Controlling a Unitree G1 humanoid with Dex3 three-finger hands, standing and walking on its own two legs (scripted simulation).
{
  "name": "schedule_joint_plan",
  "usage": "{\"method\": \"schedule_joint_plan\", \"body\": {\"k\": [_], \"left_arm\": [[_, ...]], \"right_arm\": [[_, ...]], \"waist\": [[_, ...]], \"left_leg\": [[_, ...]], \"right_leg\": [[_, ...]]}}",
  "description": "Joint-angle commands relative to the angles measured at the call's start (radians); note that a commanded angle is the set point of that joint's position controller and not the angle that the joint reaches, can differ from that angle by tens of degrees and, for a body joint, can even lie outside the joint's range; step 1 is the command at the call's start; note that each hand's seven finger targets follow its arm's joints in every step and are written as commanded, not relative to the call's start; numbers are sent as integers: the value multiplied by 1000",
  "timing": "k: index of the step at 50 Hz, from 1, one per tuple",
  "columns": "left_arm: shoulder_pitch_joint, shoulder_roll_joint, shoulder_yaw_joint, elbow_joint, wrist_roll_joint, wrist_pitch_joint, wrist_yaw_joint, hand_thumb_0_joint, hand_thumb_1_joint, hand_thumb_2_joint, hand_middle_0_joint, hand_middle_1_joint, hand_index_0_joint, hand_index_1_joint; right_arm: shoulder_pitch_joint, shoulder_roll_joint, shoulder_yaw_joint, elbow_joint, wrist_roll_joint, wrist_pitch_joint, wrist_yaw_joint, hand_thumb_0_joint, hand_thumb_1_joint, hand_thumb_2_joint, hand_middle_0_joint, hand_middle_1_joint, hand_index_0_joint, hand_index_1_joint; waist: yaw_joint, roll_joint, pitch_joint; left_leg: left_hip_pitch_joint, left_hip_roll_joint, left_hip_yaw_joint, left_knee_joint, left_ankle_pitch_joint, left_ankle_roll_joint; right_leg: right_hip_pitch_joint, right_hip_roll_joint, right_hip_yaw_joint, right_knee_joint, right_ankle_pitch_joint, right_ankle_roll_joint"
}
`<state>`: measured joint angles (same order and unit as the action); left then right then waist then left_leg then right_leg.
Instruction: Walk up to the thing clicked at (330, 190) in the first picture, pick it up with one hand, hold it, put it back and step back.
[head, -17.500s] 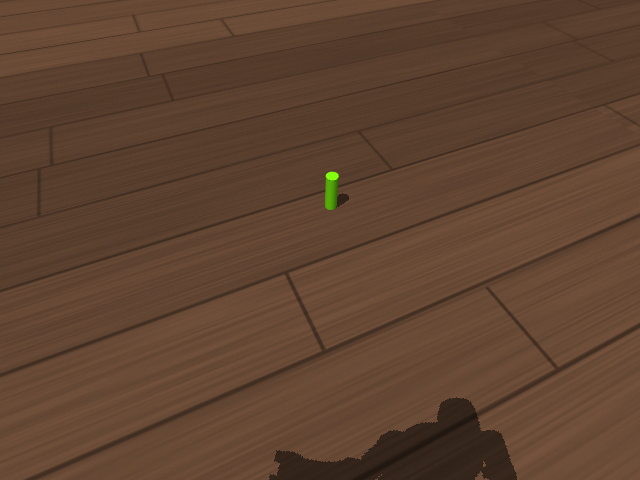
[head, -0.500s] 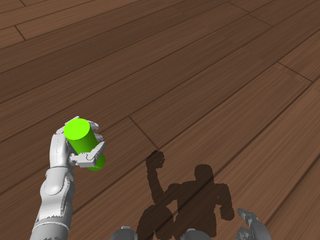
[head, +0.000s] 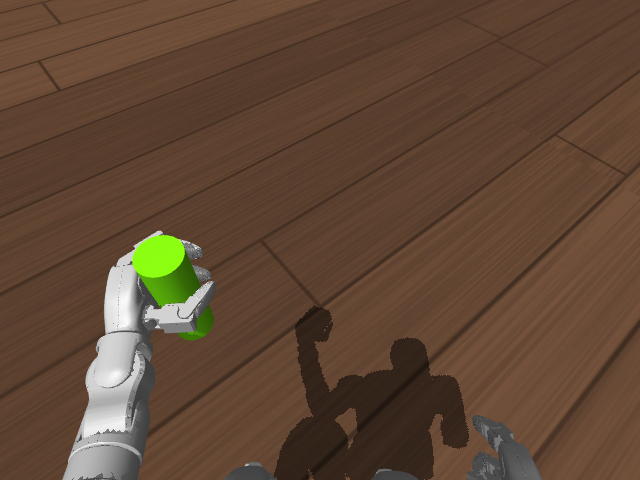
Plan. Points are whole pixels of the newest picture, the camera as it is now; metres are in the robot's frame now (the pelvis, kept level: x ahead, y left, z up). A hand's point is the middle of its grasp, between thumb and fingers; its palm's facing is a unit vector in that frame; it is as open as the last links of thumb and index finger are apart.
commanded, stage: hold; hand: left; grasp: from the side
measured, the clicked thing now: (179, 293) +0.33 +0.18 +0.02
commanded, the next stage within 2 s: crouch in 2.00 s
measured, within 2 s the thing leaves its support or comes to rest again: neither
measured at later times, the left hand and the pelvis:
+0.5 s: hand (179, 289) +0.33 +0.17 +0.04, palm faces +0.10 -1.00 -0.01, open 7.3 cm; pelvis +0.00 +0.01 +0.00, yaw +0 degrees
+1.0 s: hand (183, 299) +0.32 +0.17 +0.04, palm faces +0.09 -1.00 -0.01, open 7.3 cm; pelvis -0.01 +0.00 +0.00, yaw +0 degrees
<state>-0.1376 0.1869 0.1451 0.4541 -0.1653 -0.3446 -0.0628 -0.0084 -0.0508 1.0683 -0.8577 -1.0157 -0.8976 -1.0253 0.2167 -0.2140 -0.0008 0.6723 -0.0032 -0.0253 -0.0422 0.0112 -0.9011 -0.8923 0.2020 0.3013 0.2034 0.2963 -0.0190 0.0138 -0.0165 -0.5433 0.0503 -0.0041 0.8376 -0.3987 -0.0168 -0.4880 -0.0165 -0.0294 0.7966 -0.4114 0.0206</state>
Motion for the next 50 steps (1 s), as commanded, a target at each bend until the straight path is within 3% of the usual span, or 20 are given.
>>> {"method": "schedule_joint_plan", "body": {"k": [1, 4, 5, 7, 8, 10, 11, 17, 19, 20, 23, 26, 29, 31, 35, 37, 38, 42, 47, 50], "left_arm": [[-305, 138, 57, -270, -17, -101, 2, 0, 447, 1186, -1261, -1340, -1275, -1332], [-316, 130, 44, -289, -19, -107, -1, 0, 452, 1183, -1263, -1342, -1279, -1333], [-320, 120, 39, -269, -18, -105, 0, 0, 447, 1180, -1259, -1340, -1276, -1330], [-340, 155, 70, -304, -16, -115, 10, 0, 456, 1182, -1251, -1331, -1264, -1324], [-345, 140, 50, -334, -16, -118, 8, 0, 475, 1185, -1237, -1322, -1251, -1314], [-334, 140, 55, -329, -18, -118, 15, 0, 473, 1189, -1251, -1335, -1264, -1328], [-361, 138, 44, -356, -17, -122, 13, 0, 466, 1210, -1248, -1342, -1260, -1337], [-343, 118, 27, -303, -15, -106, 14, 0, 438, 1211, -1264, -1358, -1277, -1352], [-312, 129, 41, -300, -17, -106, 14, 0, 471, 1204, -1254, -1345, -1268, -1338], [-319, 115, 17, -310, -15, -106, 9, 0, 451, 1201, -1265, -1352, -1280, -1345], [-290, 114, 37, -272, -18, -102, 11, 0, 440, 1203, -1267, -1349, -1278, -1345], [-325, 111, 24, -308, -16, -113, 12, 0, 448, 1203, -1251, -1345, -1264, -1340], [-310, 144, 58, -338, -14, -120, 21, 0, 464, 1203, -1255, -1340, -1267, -1335], [-322, 118, 29, -362, -16, -122, 21, 0, 461, 1210, -1239, -1338, -1250, -1334], [-346, 137, 49, -337, -14, -122, 22, 0, 493, 1214, -1240, -1331, -1249, -1329], [-323, 106, 24, -279, -13, -112, 14, 0, 481, 1228, -1261, -1358, -1273, -1353], [-361, 122, 36, -304, -15, -120, 14, 0, 463, 1228, -1259, -1356, -1270, -1353], [-303, 119, 34, -257, -13, -127, -1, 0, 495, 1223, -1259, -1353, -1272, -1347], [-337, 127, 38, -318, -24, -140, -3, 0, 481, 1215, -1254, -1348, -1266, -1343], [-356, 137, 46, -344, -24, -144, 8, 0, 465, 1230, -1258, -1349, -1266, -1349]], "right_arm": [[-23, -131, -48, -120, 5, -36, -12, 0, -902, -899, 200, 300, 200, 300], [-24, -127, -46, -121, 6, -37, -7, 0, -900, -898, 200, 300, 200, 300], [-25, -131, -48, -121, 5, -39, -5, 0, -899, -898, 200, 300, 200, 300], [-19, -134, -50, -120, 5, -40, -5, 0, -903, -899, 200, 300, 200, 300], [-17, -124, -46, -122, 2, -39, -3, 0, -897, -898, 200, 300, 200, 300], [-26, -132, -47, -126, 5, -40, -3, 0, -902, -900, 200, 300, 200, 300], [-6, -133, -51, -119, 3, -43, 0, 0, -900, -900, 200, 300, 200, 300], [-21, -128, -47, -117, 6, -49, 1, 0, -903, -901, 200, 300, 200, 300], [-15, -131, -49, -116, 7, -46, 0, 0, -901, -900, 200, 300, 200, 300], [-15, -133, -49, -120, 7, -47, 0, 0, -906, -901, 200, 300, 200, 300], [-20, -134, -53, -117, 10, -46, 5, 0, -904, -901, 200, 300, 200, 300], [-28, -135, -54, -116, 9, -48, 10, 0, -900, -900, 200, 300, 200, 300], [-21, -128, -51, -118, 5, -51, 13, 0, -901, -901, 200, 300, 200, 300], [-15, -131, -50, -122, 4, -50, 10, 0, -902, -902, 200, 300, 200, 300], [-18, -131, -49, -112, 4, -51, 10, 0, -900, -902, 199, 300, 200, 300], [-21, -130, -48, -110, 4, -52, 8, 0, -899, -901, 200, 300, 200, 300], [-28, -133, -50, -112, 4, -53, 11, 0, -901, -902, 200, 300, 200, 300], [-31, -133, -52, -115, 4, -50, 12, 0, -898, -900, 200, 300, 200, 300], [-15, -140, -57, -115, 5, -53, 15, 0, -901, -901, 200, 300, 200, 300], [-20, -129, -48, -114, 5, -54, 14, 0, -904, -904, 199, 300, 200, 300]], "waist": [[-5, 3, -302], [-3, 46, -321], [-6, 28, -283], [-2, 23, -324], [0, 46, -352], [5, 30, -322], [-6, 53, -367], [-14, 36, -287], [-4, 16, -336], [-10, 18, -319], [0, 10, -284], [-7, 27, -293], [7, 41, -343], [-4, 39, -343], [-9, 32, -315], [-18, -2, -284], [-12, 20, -269], [-7, 21, -294], [-9, 36, -354], [-1, 41, -335]], "left_leg": [[186, -32, 10, -120, 260, 18], [208, -30, 9, -126, 274, 12], [191, -28, 5, -131, 263, 12], [210, -28, 5, -126, 278, 14], [216, -29, 6, -120, 300, 12], [209, -25, 1, -134, 282, 9], [243, -23, -2, -124, 323, 8], [199, -25, 2, -135, 261, 11], [222, -26, 3, -128, 299, 15], [220, -26, 3, -131, 304, 14], [208, -25, 2, -139, 285, 13], [221, -24, 0, -144, 269, 9], [228, -26, 3, -130, 316, 11], [238, -23, 0, -133, 318, 9], [223, -23, 0, -129, 309, 11], [198, -24, 2, -136, 264, 17], [185, -26, 4, -140, 231, 16], [192, -32, 9, -135, 233, 16], [237, -25, 0, -127, 295, 11], [211, -27, 0, -133, 264, 11]], "right_leg": [[101, 21, -11, -112, 312, -18], [97, 23, -13, -107, 312, -24], [84, 27, -18, -105, 299, -24], [100, 25, -14, -105, 315, -23], [113, 24, -13, -102, 332, -24], [108, 29, -18, -101, 310, -26], [110, 29, -19, -94, 338, -27], [93, 27, -15, -113, 300, -24], [126, 24, -16, -113, 337, -21], [124, 25, -17, -112, 342, -22], [107, 27, -21, -117, 315, -23], [92, 28, -23, -114, 297, -26], [129, 27, -19, -107, 340, -24], [124, 29, -20, -104, 340, -25], [111, 28, -18, -108, 334, -23], [104, 25, -16, -118, 312, -20], [89, 24, -13, -121, 280, -23], [93, 22, -13, -121, 280, -23], [103, 27, -20, -104, 322, -25], [112, 25, -17, -109, 298, -26]]}}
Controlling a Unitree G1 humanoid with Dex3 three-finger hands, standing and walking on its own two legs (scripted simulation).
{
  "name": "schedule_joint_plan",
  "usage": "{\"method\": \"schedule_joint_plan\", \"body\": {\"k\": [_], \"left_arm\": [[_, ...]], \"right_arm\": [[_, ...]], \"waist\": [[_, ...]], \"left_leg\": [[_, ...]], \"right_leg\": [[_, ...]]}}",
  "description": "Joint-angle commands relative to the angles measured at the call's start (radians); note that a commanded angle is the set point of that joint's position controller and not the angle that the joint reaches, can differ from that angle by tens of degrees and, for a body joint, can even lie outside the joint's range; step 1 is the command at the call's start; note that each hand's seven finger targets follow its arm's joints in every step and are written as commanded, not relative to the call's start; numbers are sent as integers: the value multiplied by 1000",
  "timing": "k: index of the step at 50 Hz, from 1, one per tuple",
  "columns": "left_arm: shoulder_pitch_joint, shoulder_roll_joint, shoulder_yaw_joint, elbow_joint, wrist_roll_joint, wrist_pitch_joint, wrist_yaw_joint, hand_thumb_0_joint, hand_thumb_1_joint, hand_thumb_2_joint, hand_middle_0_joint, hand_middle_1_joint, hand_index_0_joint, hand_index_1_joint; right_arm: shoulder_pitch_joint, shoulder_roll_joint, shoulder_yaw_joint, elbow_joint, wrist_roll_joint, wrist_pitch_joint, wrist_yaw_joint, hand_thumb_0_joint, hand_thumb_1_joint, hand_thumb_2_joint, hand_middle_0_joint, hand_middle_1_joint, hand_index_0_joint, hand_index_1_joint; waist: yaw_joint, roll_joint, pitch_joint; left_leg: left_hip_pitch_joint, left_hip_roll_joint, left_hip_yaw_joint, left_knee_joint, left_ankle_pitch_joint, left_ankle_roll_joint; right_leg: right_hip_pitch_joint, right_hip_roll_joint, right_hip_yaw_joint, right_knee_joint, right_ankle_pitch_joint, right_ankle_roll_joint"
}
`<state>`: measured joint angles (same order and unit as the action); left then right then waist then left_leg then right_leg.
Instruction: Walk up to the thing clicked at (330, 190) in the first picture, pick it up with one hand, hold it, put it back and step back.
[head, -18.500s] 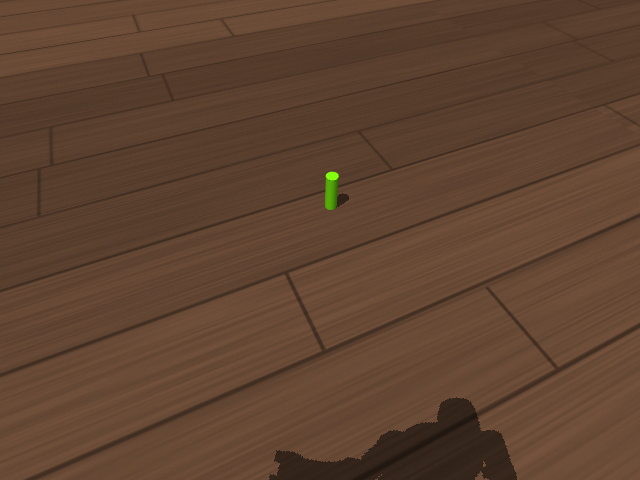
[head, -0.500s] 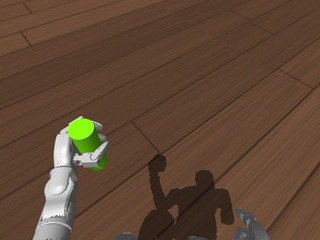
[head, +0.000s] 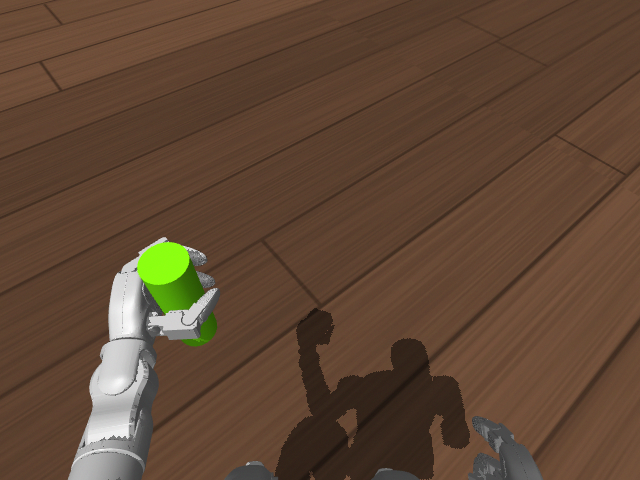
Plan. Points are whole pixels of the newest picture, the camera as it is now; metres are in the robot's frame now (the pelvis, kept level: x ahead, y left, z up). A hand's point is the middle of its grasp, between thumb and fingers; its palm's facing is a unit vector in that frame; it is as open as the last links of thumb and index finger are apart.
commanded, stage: hold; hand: left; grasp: from the side
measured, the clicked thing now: (183, 300) +0.33 +0.18 +0.02
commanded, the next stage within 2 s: crouch in 1.00 s
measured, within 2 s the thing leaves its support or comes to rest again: neither
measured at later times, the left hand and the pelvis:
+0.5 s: hand (186, 295) +0.32 +0.17 +0.04, palm faces +0.10 -0.99 +0.00, open 7.3 cm; pelvis -0.01 +0.00 +0.00, yaw +0 degrees
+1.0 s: hand (182, 295) +0.32 +0.17 +0.04, palm faces +0.10 -0.99 -0.01, open 7.3 cm; pelvis +0.00 +0.01 +0.00, yaw +0 degrees
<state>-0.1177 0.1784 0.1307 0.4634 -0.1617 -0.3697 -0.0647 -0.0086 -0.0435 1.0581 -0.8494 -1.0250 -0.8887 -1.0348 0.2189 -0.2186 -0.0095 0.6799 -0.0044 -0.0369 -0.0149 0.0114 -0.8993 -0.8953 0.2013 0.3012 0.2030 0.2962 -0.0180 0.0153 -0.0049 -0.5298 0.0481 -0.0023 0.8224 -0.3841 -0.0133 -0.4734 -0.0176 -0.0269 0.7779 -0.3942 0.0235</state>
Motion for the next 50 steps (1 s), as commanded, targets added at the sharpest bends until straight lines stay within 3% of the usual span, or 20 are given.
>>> {"method": "schedule_joint_plan", "body": {"k": [1, 5, 10, 13, 15, 19, 21, 24, 26, 30, 31, 34, 36, 39, 40, 44, 45, 46, 47, 50], "left_arm": [[-345, 138, 65, -317, -28, -115, 14, 0, 472, 1224, -1251, -1347, -1262, -1344], [-374, 157, 70, -307, -20, -111, 15, 0, 444, 1238, -1257, -1358, -1266, -1358], [-360, 127, 49, -251, -27, -100, -2, 0, 466, 1242, -1266, -1360, -1275, -1359], [-355, 131, 43, -268, -23, -103, -7, 0, 463, 1239, -1264, -1354, -1272, -1355], [-339, 139, 63, -270, -26, -104, -2, 0, 455, 1228, -1256, -1349, -1266, -1348], [-385, 119, 49, -285, -26, -112, 10, 0, 462, 1233, -1253, -1348, -1262, -1348], [-403, 156, 77, -296, -20, -120, 17, 0, 448, 1247, -1260, -1360, -1268, -1361], [-375, 164, 80, -325, -18, -126, 17, 0, 452, 1234, -1255, -1348, -1263, -1349], [-357, 127, 46, -311, -23, -119, 12, 0, 479, 1231, -1261, -1358, -1273, -1354], [-403, 152, 63, -289, -21, -111, 13, 0, 422, 1238, -1258, -1358, -1266, -1360], [-369, 139, 62, -256, -22, -108, 16, 0, 435, 1234, -1254, -1351, -1261, -1352], [-379, 119, 34, -255, -18, -107, 9, 0, 458, 1241, -1264, -1362, -1273, -1361], [-392, 153, 50, -294, -17, -108, 7, 0, 487, 1257, -1261, -1362, -1268, -1364], [-366, 134, 51, -267, -22, -104, 10, 0, 460, 1252, -1266, -1364, -1272, -1367], [-370, 115, 33, -263, -23, -102, 10, 0, 452, 1242, -1266, -1359, -1273, -1361], [-360, 155, 64, -295, -11, -108, 25, 0, 445, 1234, -1258, -1354, -1266, -1355], [-347, 131, 47, -277, -10, -106, 26, 0, 443, 1235, -1251, -1353, -1260, -1353], [-339, 134, 53, -283, -13, -109, 28, 0, 447, 1238, -1252, -1353, -1260, -1354], [-379, 155, 77, -298, -16, -117, 30, 0, 450, 1232, -1257, -1351, -1265, -1352], [-391, 133, 44, -336, -19, -117, 24, 0, 474, 1236, -1249, -1353, -1258, -1352]], "right_arm": [[-27, -127, -40, -126, 7, -41, -15, 0, -902, -903, 199, 300, 200, 300], [-27, -132, -41, -121, 8, -40, -20, 0, -900, -903, 199, 300, 200, 300], [-32, -127, -39, -121, 10, -37, -23, 0, -899, -903, 199, 300, 200, 300], [-25, -129, -42, -121, 9, -36, -25, 0, -898, -902, 200, 300, 200, 300], [-31, -126, -40, -124, 9, -37, -23, 0, -900, -902, 200, 300, 200, 300], [-36, -125, -39, -125, 7, -37, -19, 0, -896, -902, 199, 300, 200, 300], [-29, -133, -44, -121, 7, -35, -21, 0, -899, -903, 199, 300, 200, 300], [-37, -125, -38, -130, 6, -39, -22, 0, -902, -904, 199, 300, 200, 300], [-35, -121, -36, -130, 5, -39, -24, 0, -904, -903, 200, 300, 200, 300], [-30, -129, -38, -119, 9, -41, -28, 0, -904, -904, 199, 300, 200, 300], [-30, -125, -37, -118, 9, -40, -27, 0, -903, -904, 199, 300, 200, 300], [-31, -129, -40, -121, 8, -42, -23, 0, -903, -904, 200, 300, 200, 300], [-21, -133, -43, -121, 8, -42, -25, 0, -898, -903, 199, 300, 200, 300], [-30, -126, -38, -122, 11, -41, -23, 0, -902, -904, 199, 300, 200, 300], [-30, -124, -38, -124, 11, -43, -22, 0, -900, -904, 199, 300, 200, 300], [-31, -126, -41, -126, 8, -42, -18, 0, -904, -904, 199, 300, 200, 300], [-27, -130, -43, -130, 8, -43, -17, 0, -905, -904, 199, 300, 200, 300], [-35, -126, -40, -131, 10, -43, -14, 0, -902, -904, 199, 300, 200, 300], [-33, -128, -42, -125, 8, -43, -14, 0, -904, -904, 199, 300, 200, 300], [-21, -131, -42, -126, 7, -46, -15, 0, -902, -904, 199, 300, 200, 300]], "waist": [[-6, 26, -330], [-8, 30, -331], [-11, -13, -284], [-10, 4, -330], [1, 11, -329], [-6, 23, -294], [-5, 38, -317], [5, 44, -335], [-8, 31, -340], [-16, 16, -308], [-7, 4, -302], [-14, 27, -292], [-8, 32, -351], [-2, 21, -314], [-11, 18, -300], [5, 47, -320], [-5, 25, -311], [5, 39, -297], [2, 45, -308], [-6, 60, -346]], "left_leg": [[194, -24, -2, -120, 242, 8], [194, -26, 4, -119, 236, 11], [163, -32, 10, -124, 203, 19], [193, -32, 10, -121, 242, 17], [189, -34, 12, -116, 258, 16], [177, -27, 6, -133, 205, 10], [194, -26, 1, -137, 200, 9], [194, -28, 2, -133, 197, 8], [192, -29, 7, -122, 225, 11], [179, -28, 6, -129, 195, 15], [167, -27, 4, -125, 209, 14], [180, -25, 3, -128, 204, 10], [201, -29, 4, -120, 245, 11], [184, -29, 6, -124, 229, 11], [179, -27, 3, -128, 213, 10], [186, -28, 2, -132, 210, 7], [186, -21, -6, -137, 211, 6], [169, -24, -2, -138, 201, 5], [171, -23, -5, -135, 189, 5], [215, -17, -10, -131, 239, 0]], "right_leg": [[85, 28, -20, -90, 274, -27], [88, 25, -14, -99, 275, -26], [88, 19, -12, -117, 261, -20], [103, 19, -14, -109, 295, -23], [108, 19, -13, -107, 308, -23], [74, 25, -20, -106, 246, -30], [71, 26, -21, -101, 235, -31], [90, 26, -20, -101, 231, -31], [99, 25, -15, -102, 267, -27], [85, 22, -13, -111, 243, -26], [87, 24, -16, -106, 254, -27], [63, 26, -19, -103, 242, -31], [97, 23, -16, -103, 284, -30], [85, 24, -17, -108, 267, -30], [76, 26, -20, -108, 250, -30], [83, 26, -22, -103, 239, -33], [73, 32, -29, -93, 236, -34], [80, 29, -26, -94, 230, -36], [70, 30, -26, -94, 216, -35], [74, 32, -29, -82, 253, -36]]}}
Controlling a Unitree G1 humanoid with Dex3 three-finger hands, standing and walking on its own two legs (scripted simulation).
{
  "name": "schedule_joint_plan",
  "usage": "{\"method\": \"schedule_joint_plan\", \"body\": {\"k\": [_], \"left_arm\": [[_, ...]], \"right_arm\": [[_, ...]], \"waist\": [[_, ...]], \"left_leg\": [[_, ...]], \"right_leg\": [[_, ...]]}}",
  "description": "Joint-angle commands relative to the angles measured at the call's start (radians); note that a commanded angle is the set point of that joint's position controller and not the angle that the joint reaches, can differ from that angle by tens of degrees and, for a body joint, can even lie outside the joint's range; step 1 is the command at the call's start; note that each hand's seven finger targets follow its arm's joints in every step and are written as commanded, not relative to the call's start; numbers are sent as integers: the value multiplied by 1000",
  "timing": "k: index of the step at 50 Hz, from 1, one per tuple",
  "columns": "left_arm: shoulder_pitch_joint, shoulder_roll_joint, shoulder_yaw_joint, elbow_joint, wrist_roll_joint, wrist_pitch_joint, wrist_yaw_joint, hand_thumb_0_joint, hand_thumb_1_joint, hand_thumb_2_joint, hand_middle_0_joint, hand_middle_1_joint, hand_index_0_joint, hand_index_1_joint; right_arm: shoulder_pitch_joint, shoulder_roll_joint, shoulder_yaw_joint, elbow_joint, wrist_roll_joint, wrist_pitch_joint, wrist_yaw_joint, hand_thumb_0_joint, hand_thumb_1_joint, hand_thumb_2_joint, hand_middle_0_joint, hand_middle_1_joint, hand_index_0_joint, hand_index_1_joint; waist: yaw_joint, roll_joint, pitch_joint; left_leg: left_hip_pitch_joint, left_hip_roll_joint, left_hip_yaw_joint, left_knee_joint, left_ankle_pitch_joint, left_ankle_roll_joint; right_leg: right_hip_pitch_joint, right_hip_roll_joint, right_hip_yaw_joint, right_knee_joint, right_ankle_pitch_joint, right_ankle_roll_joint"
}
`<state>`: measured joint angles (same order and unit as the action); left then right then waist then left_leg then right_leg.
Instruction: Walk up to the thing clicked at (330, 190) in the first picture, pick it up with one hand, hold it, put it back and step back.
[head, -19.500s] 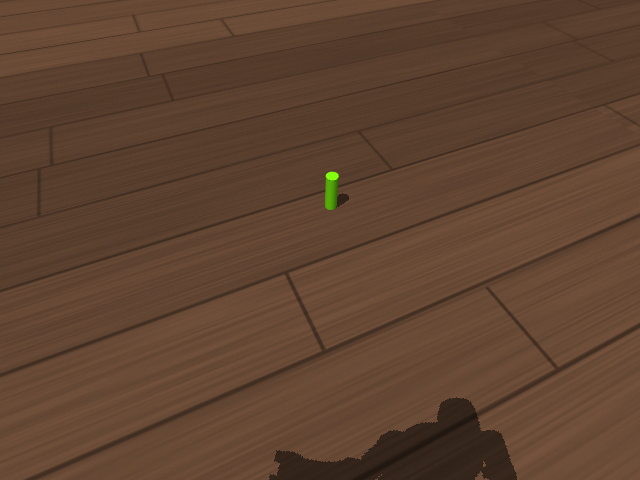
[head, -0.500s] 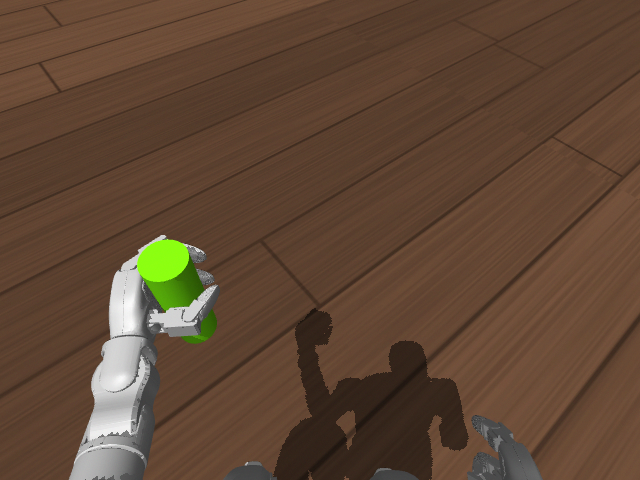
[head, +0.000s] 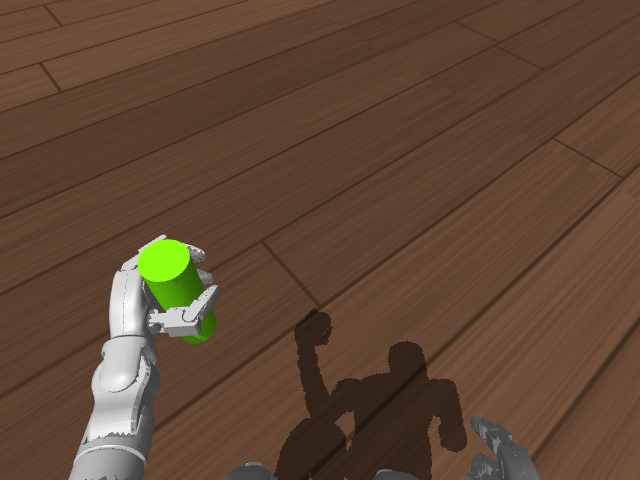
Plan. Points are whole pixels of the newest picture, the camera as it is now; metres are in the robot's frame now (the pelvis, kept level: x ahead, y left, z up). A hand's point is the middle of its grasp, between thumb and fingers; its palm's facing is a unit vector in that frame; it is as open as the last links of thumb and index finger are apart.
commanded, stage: crouch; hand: left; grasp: from the side
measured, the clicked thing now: (183, 297) +0.33 +0.18 +0.02
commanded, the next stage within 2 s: lower in 2.00 s
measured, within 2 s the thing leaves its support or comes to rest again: neither
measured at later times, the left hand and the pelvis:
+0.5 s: hand (195, 315) +0.33 +0.17 -0.03, palm faces +0.13 -0.99 +0.01, open 7.3 cm; pelvis -0.01 -0.01 -0.03, yaw +0 degrees
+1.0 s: hand (216, 363) +0.35 +0.19 -0.28, palm faces +0.11 -0.99 -0.02, open 7.3 cm; pelvis -0.05 -0.01 -0.24, yaw -3 degrees
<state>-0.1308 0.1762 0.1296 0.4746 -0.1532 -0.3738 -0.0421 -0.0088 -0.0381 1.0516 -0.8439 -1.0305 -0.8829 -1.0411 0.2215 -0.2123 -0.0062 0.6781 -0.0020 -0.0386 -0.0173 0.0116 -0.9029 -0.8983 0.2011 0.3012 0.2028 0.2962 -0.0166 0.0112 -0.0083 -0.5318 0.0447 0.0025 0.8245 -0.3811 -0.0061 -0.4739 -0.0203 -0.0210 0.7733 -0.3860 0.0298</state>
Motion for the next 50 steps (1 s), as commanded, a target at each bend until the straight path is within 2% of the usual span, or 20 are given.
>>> {"method": "schedule_joint_plan", "body": {"k": [1, 4, 5, 8, 11, 18, 21, 22, 23, 24, 26, 29, 32, 38, 39, 42, 43, 44, 46, 50], "left_arm": [[-355, 136, 49, -314, -27, -109, 0, 0, 483, 1240, -1251, -1358, -1261, -1356], [-335, 122, 34, -277, -24, -96, -4, 0, 486, 1253, -1259, -1364, -1266, -1365], [-385, 118, 22, -328, -27, -105, -9, 0, 477, 1280, -1286, -1390, -1285, -1400], [-321, 129, 39, -283, -19, -98, -4, 0, 520, 1207, -1279, -1333, -1288, -1326], [-313, 109, 35, -218, -23, -102, -7, 0, 526, 1232, -1293, -1355, -1303, -1349], [-343, 138, 102, -115, -20, -190, -22, 0, 460, 1220, -1272, -1350, -1284, -1344], [-361, 159, 132, -62, -28, -255, -42, 0, 469, 1212, -1268, -1346, -1279, -1340], [-379, 147, 119, -36, -26, -274, -54, 0, 440, 1207, -1274, -1348, -1285, -1342], [-392, 143, 116, -20, -28, -297, -68, 0, 422, 1205, -1268, -1344, -1278, -1340], [-403, 176, 143, 4, -23, -318, -75, 0, 410, 1204, -1277, -1352, -1286, -1348], [-430, 165, 130, 54, -24, -358, -101, 0, 363, 1196, -1282, -1353, -1292, -1350], [-449, 162, 131, 115, -27, -413, -120, 0, 355, 1203, -1297, -1362, -1305, -1361], [-478, 201, 164, 131, -41, -456, -132, 0, 359, 1210, -1280, -1343, -1284, -1347], [-495, 261, 231, 148, -42, -488, -129, 0, 378, 1246, -1280, -1346, -1277, -1356], [-531, 251, 216, 132, -43, -489, -132, 0, 408, 1259, -1283, -1346, -1277, -1359], [-573, 280, 249, 155, -36, -494, -135, 0, 419, 1286, -1289, -1368, -1286, -1379], [-593, 266, 228, 155, -31, -494, -139, 0, 433, 1298, -1294, -1379, -1292, -1389], [-595, 281, 253, 170, -30, -497, -135, 0, 451, 1300, -1297, -1378, -1294, -1389], [-614, 272, 240, 206, -24, -499, -142, 0, 436, 1313, -1293, -1385, -1290, -1397], [-696, 321, 276, 281, -6, -508, -150, 0, 408, 1307, -1293, -1389, -1291, -1400]], "right_arm": [[-24, -136, -44, -121, 6, -47, -14, 0, -903, -903, 200, 300, 200, 300], [-21, -138, -45, -118, 8, -47, -16, 0, -902, -904, 199, 300, 200, 300], [-27, -136, -44, -120, 6, -48, -13, 0, -906, -911, 200, 301, 200, 301], [-20, -140, -51, -117, 4, -48, -13, 0, -872, -901, 199, 300, 200, 300], [-29, -139, -49, -113, 6, -46, -7, 0, -873, -901, 199, 300, 200, 300], [-28, -144, -62, -99, -9, -42, 9, 0, -874, -901, 199, 300, 200, 300], [-23, -149, -65, -89, -16, -43, 15, 0, -880, -902, 199, 300, 200, 300], [-11, -148, -67, -84, -21, -44, 18, 0, -883, -902, 199, 300, 200, 300], [-7, -151, -68, -82, -23, -47, 20, 0, -885, -903, 199, 300, 200, 300], [-6, -154, -71, -77, -26, -47, 23, 0, -888, -904, 199, 300, 200, 300], [0, -162, -73, -73, -32, -50, 30, 0, -891, -904, 199, 300, 200, 300], [-7, -175, -74, -79, -37, -55, 37, 0, -891, -904, 199, 300, 199, 300], [-11, -190, -70, -82, -41, -55, 44, 0, -884, -903, 198, 300, 199, 300], [-18, -204, -64, -76, -56, -38, 49, 0, -890, -907, 198, 300, 199, 300], [-14, -206, -66, -71, -57, -36, 49, 0, -891, -908, 198, 300, 199, 300], [-13, -217, -68, -53, -64, -33, 54, 0, -898, -910, 198, 300, 199, 300], [-14, -218, -68, -49, -68, -31, 56, 0, -899, -910, 198, 300, 199, 300], [-13, -218, -67, -47, -71, -30, 59, 0, -900, -910, 198, 300, 199, 300], [-17, -213, -62, -38, -76, -27, 62, 0, -902, -911, 198, 300, 199, 300], [-23, -219, -55, -24, -89, -24, 69, 0, -899, -909, 198, 300, 199, 300]], "waist": [[-11, 53, -327], [-20, 3, -292], [-18, 35, -300], [-7, 27, -333], [-19, 3, -251], [-16, 1, -273], [-22, -2, -335], [-37, -12, -362], [-40, -4, -372], [-39, 9, -394], [-53, 38, -434], [-51, 52, -516], [-34, 87, -595], [-24, 107, -728], [-35, 94, -752], [-50, 101, -793], [-55, 129, -795], [-53, 114, -805], [-64, 98, -803], [-76, 110, -800]], "left_leg": [[204, -16, -11, -125, 252, -5], [182, -17, -7, -121, 246, 3], [190, -17, -9, -127, 218, -1], [196, -18, -12, -120, 228, -1], [142, -20, -6, -115, 209, 5], [33, -24, -5, -32, 137, 10], [-26, -28, -7, 56, 163, 14], [-47, -25, -13, 93, 182, 18], [-75, -27, -13, 127, 174, 18], [-117, -27, -15, 161, 154, 20], [-168, -25, -32, 233, 135, 16], [-270, -25, -45, 350, 104, 15], [-378, -25, -56, 448, 84, 11], [-542, -25, -57, 631, 129, 16], [-558, -21, -58, 662, 125, 20], [-603, -16, -76, 732, 123, 18], [-615, -17, -77, 750, 114, 15], [-647, -18, -79, 768, 102, 15], [-715, -18, -71, 821, 60, 19], [-830, -17, -65, 910, -42, 18]], "right_leg": [[71, 34, -31, -75, 264, -41], [69, 32, -26, -87, 274, -35], [59, 31, -26, -88, 244, -40], [68, 33, -32, -83, 245, -40], [35, 29, -28, -83, 241, -36], [-62, 24, -16, -8, 180, -38], [-122, 22, -7, 65, 208, -37], [-159, 25, -7, 96, 225, -36], [-193, 24, -5, 128, 216, -37], [-233, 23, -1, 161, 195, -40], [-353, 30, -11, 246, 152, -48], [-500, 33, -17, 366, 101, -54], [-611, 35, -20, 477, 63, -58], [-747, 36, -7, 649, 88, -58], [-769, 39, -4, 668, 90, -56], [-880, 45, -23, 762, 70, -63], [-919, 45, -26, 789, 56, -67], [-935, 47, -32, 813, 42, -69], [-966, 47, -27, 843, 17, -66], [-1080, 50, -36, 936, -68, -70]]}}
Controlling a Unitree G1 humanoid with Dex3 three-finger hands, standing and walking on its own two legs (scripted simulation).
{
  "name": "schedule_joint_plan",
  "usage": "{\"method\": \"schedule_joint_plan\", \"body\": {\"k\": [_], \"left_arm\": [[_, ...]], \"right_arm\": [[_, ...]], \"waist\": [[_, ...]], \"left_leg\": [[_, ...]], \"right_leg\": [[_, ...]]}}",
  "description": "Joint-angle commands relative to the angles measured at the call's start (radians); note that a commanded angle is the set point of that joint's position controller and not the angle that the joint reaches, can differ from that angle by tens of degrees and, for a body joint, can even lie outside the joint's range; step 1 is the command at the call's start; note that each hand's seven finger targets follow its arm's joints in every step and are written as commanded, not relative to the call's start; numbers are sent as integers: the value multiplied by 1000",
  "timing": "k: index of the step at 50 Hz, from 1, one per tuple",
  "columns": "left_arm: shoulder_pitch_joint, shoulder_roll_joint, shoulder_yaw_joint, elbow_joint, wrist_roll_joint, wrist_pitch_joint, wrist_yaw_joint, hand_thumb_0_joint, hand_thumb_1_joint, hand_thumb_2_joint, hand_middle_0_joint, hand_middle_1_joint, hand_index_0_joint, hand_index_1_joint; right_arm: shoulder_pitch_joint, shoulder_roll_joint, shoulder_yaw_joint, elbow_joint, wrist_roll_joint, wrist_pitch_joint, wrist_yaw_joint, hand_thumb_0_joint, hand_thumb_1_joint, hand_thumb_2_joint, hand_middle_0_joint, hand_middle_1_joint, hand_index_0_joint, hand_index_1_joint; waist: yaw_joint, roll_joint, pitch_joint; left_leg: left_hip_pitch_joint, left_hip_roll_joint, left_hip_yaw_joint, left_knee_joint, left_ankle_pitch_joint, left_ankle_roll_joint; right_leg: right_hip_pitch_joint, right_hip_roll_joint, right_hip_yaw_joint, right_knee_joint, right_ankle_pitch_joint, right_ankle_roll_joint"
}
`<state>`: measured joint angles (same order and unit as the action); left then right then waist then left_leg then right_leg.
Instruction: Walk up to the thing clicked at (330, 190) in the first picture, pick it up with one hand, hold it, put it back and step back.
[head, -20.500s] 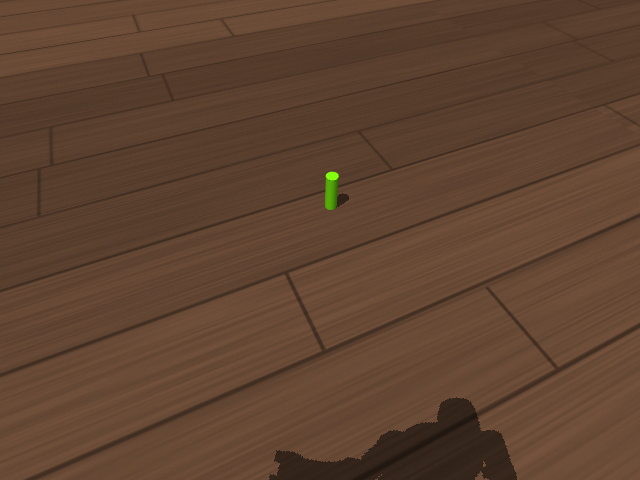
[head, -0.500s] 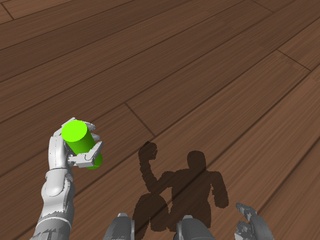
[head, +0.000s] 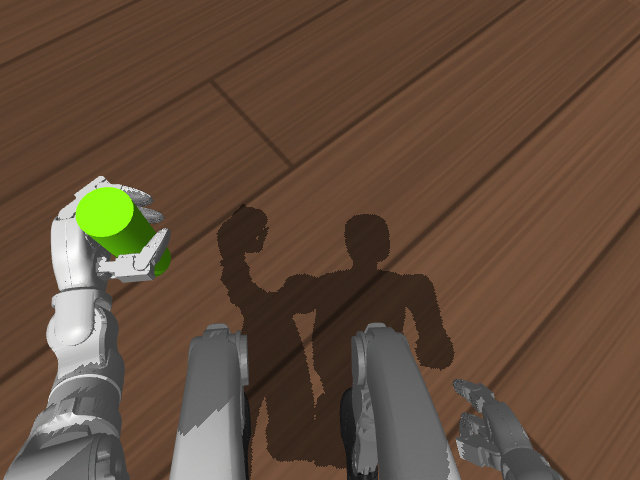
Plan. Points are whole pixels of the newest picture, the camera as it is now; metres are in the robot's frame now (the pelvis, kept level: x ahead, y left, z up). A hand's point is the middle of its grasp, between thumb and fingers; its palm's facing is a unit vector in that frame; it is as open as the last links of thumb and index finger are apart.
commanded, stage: crouch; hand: left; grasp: from the side
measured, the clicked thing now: (132, 239) +0.39 +0.23 -0.06
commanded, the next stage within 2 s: lower in 1.00 s
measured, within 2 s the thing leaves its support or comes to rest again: neither
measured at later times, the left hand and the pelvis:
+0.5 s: hand (168, 262) +0.41 +0.22 -0.21, palm faces +0.16 -0.99 -0.03, open 7.3 cm; pelvis -0.03 -0.01 -0.15, yaw -3 degrees
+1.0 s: hand (174, 269) +0.41 +0.23 -0.28, palm faces +0.15 -0.99 -0.02, open 7.3 cm; pelvis -0.03 +0.00 -0.19, yaw -6 degrees
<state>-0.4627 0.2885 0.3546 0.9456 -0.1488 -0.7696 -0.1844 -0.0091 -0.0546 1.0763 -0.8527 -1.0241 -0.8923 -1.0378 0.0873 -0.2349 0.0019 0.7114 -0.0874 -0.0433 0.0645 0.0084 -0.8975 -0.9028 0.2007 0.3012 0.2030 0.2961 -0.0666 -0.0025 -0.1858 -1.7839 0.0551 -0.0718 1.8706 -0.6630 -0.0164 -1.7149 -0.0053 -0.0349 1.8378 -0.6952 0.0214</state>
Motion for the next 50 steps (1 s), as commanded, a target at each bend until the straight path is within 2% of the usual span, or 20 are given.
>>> {"method": "schedule_joint_plan", "body": {"k": [1, 3, 5, 8, 11, 12, 17, 18, 20, 23, 24, 26, 27, 29, 35, 36, 37, 43, 44, 50], "left_arm": [[-378, 213, 58, -174, -6, -117, -8, 0, 414, 1314, -1296, -1403, -1297, -1411], [-371, 264, 99, -155, 1, -121, -8, 0, 408, 1318, -1306, -1404, -1306, -1415], [-394, 249, 88, -156, 3, -126, -15, 0, 391, 1325, -1303, -1410, -1303, -1421], [-458, 320, 129, -170, 8, -132, -5, 0, 369, 1310, -1285, -1387, -1281, -1401], [-476, 299, 112, -156, 4, -127, -19, 0, 385, 1282, -1255, -1358, -1253, -1370], [-479, 330, 135, -146, 9, -126, -18, 0, 395, 1276, -1240, -1341, -1238, -1353], [-534, 371, 154, -146, 5, -123, -18, 0, 385, 1253, -1235, -1317, -1231, -1329], [-506, 341, 143, -121, 4, -118, -21, 0, 398, 1249, -1246, -1323, -1244, -1333], [-498, 385, 170, -125, 4, -117, -21, 0, 388, 1237, -1242, -1313, -1237, -1325], [-468, 415, 193, -92, 11, -111, -24, 0, 412, 1248, -1240, -1321, -1240, -1329], [-462, 392, 174, -115, 7, -111, -26, 0, 411, 1245, -1243, -1316, -1241, -1325], [-471, 398, 183, -94, 1, -110, -31, 0, 409, 1254, -1236, -1317, -1233, -1327], [-446, 403, 197, -90, -3, -108, -29, 0, 438, 1252, -1239, -1318, -1237, -1327], [-459, 393, 180, -111, -5, -113, -36, 0, 434, 1257, -1244, -1327, -1245, -1334], [-454, 449, 206, -127, 0, -120, -40, 0, 450, 1244, -1234, -1314, -1236, -1319], [-448, 417, 184, -118, -3, -120, -42, 0, 456, 1246, -1237, -1323, -1241, -1325], [-431, 436, 203, -120, -6, -120, -38, 0, 456, 1250, -1252, -1335, -1257, -1336], [-435, 433, 193, -117, -7, -130, -32, 0, 452, 1268, -1256, -1343, -1258, -1347], [-428, 449, 201, -118, -4, -132, -30, 0, 446, 1258, -1265, -1344, -1270, -1347], [-403, 446, 194, -130, -13, -138, -29, 0, 469, 1248, -1271, -1341, -1275, -1342]], "right_arm": [[112, -203, -59, -54, -6, -20, -9, 0, -898, -908, 199, 300, 199, 300], [111, -205, -52, -52, -11, -15, -4, 0, -898, -909, 199, 300, 199, 300], [102, -209, -50, -57, -16, -13, 1, 0, -902, -910, 199, 300, 199, 300], [99, -208, -42, -53, -18, -10, 4, 0, -903, -910, 199, 300, 199, 300], [94, -217, -39, -50, -20, -10, 3, 0, -903, -909, 199, 300, 200, 300], [95, -223, -37, -39, -19, -9, 3, 0, -902, -909, 199, 300, 200, 300], [84, -241, -24, -35, -24, -1, -1, 0, -899, -908, 199, 300, 200, 300], [91, -247, -20, -31, -28, -1, 2, 0, -904, -908, 199, 300, 200, 300], [83, -254, -15, -35, -30, 1, 1, 0, -902, -908, 199, 300, 200, 300], [87, -262, -2, -30, -37, 10, 1, 0, -903, -908, 199, 300, 200, 300], [84, -263, -2, -34, -37, 11, 4, 0, -905, -908, 199, 300, 200, 300], [86, -275, 3, -25, -40, 16, 4, 0, -904, -909, 199, 300, 200, 300], [86, -277, 6, -28, -43, 18, 5, 0, -901, -908, 199, 300, 200, 300], [79, -281, 12, -25, -48, 18, 8, 0, -906, -909, 199, 300, 200, 300], [69, -297, 25, -20, -63, 30, 12, 0, -901, -907, 200, 300, 200, 300], [69, -296, 30, -19, -65, 31, 14, 0, -906, -908, 200, 300, 200, 300], [73, -301, 31, -22, -68, 32, 16, 0, -905, -907, 200, 300, 200, 300], [48, -316, 50, -19, -84, 40, 23, 0, -909, -909, 200, 300, 200, 300], [37, -316, 51, -23, -86, 41, 23, 0, -907, -907, 200, 300, 200, 300], [29, -329, 65, -28, -95, 48, 29, 0, -912, -908, 200, 300, 200, 300]], "waist": [[-33, 137, -621], [-9, 149, -652], [-20, 165, -632], [-18, 152, -644], [-41, 161, -634], [-36, 171, -606], [-50, 183, -576], [-61, 188, -583], [-48, 183, -595], [-52, 169, -572], [-49, 179, -566], [-64, 195, -539], [-56, 179, -556], [-66, 203, -535], [-66, 205, -517], [-80, 215, -512], [-76, 204, -532], [-97, 224, -469], [-85, 224, -461], [-92, 255, -487]], "left_leg": [[408, -26, 0, -124, 234, 24], [375, -30, 12, -77, 235, 24], [322, -32, 13, -55, 174, 21], [224, -35, 36, 7, 110, 24], [186, -36, 43, 59, 84, 26], [175, -35, 38, 63, 61, 24], [101, -35, 38, 129, 5, 26], [114, -32, 28, 142, 32, 23], [85, -34, 32, 170, 29, 24], [32, -34, 31, 212, 64, 27], [37, -33, 27, 212, 51, 24], [26, -31, 20, 233, 57, 23], [19, -30, 21, 247, 79, 23], [8, -29, 14, 264, 84, 21], [-26, -24, 6, 312, 83, 21], [-15, -23, 1, 316, 104, 19], [-20, -23, -1, 329, 111, 20], [-38, -19, -19, 356, 107, 16], [-49, -19, -18, 355, 89, 17], [-14, -17, -31, 374, 127, 10]], "right_leg": [[122, 33, -36, -90, 236, -66], [101, 34, -36, -50, 229, -65], [69, 33, -45, -16, 186, -67], [67, 35, -32, 14, 141, -61], [22, 36, -41, 54, 130, -59], [-17, 36, -52, 79, 113, -61], [-72, 39, -64, 136, 77, -58], [-78, 38, -77, 161, 105, -58], [-80, 40, -77, 177, 99, -57], [-72, 43, -81, 209, 133, -54], [-99, 44, -83, 218, 120, -57], [-116, 48, -93, 239, 132, -57], [-99, 50, -93, 243, 150, -55], [-117, 51, -97, 262, 161, -56], [-122, 61, -108, 294, 165, -54], [-126, 61, -114, 305, 185, -54], [-105, 63, -114, 306, 192, -51], [-143, 64, -133, 336, 192, -51], [-150, 66, -134, 334, 176, -51], [-141, 67, -145, 359, 211, -52]]}}
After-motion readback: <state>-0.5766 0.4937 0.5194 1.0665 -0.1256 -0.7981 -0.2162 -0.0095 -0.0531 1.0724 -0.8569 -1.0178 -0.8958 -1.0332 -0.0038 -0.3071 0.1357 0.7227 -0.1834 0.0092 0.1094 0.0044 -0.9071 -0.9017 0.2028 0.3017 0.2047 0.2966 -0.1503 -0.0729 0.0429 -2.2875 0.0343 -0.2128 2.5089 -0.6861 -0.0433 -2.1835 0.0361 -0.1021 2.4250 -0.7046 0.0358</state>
